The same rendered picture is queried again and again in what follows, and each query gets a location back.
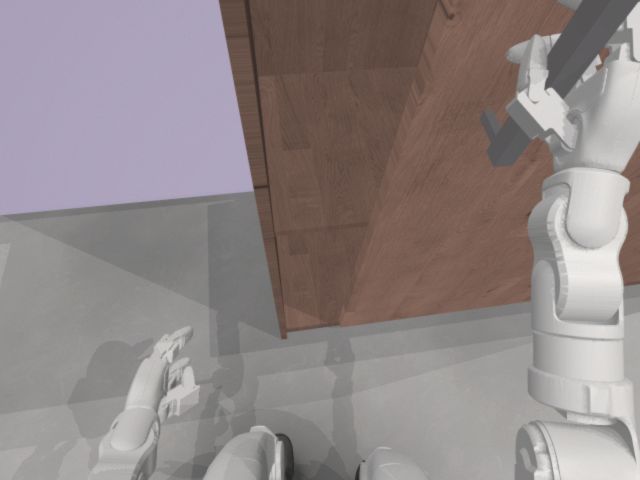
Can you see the wardrobe door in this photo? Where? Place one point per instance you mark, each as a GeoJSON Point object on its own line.
{"type": "Point", "coordinates": [448, 231]}

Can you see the robot right upper arm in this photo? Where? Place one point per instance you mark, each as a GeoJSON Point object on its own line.
{"type": "Point", "coordinates": [548, 450]}

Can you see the robot thigh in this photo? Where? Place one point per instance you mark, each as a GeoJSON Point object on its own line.
{"type": "Point", "coordinates": [389, 464]}
{"type": "Point", "coordinates": [249, 456]}

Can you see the handle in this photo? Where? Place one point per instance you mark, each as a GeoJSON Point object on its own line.
{"type": "Point", "coordinates": [590, 28]}

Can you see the right robot thigh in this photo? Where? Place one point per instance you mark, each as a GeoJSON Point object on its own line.
{"type": "Point", "coordinates": [389, 464]}

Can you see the robot left hand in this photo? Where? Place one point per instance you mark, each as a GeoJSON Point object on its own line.
{"type": "Point", "coordinates": [154, 385]}

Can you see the robot right forearm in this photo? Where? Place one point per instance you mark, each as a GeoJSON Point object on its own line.
{"type": "Point", "coordinates": [577, 313]}

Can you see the robot right hand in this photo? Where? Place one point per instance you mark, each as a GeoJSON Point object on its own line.
{"type": "Point", "coordinates": [604, 103]}

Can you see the left robot thigh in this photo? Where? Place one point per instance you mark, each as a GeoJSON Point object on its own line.
{"type": "Point", "coordinates": [249, 456]}

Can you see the robot left forearm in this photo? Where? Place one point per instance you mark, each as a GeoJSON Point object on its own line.
{"type": "Point", "coordinates": [129, 450]}

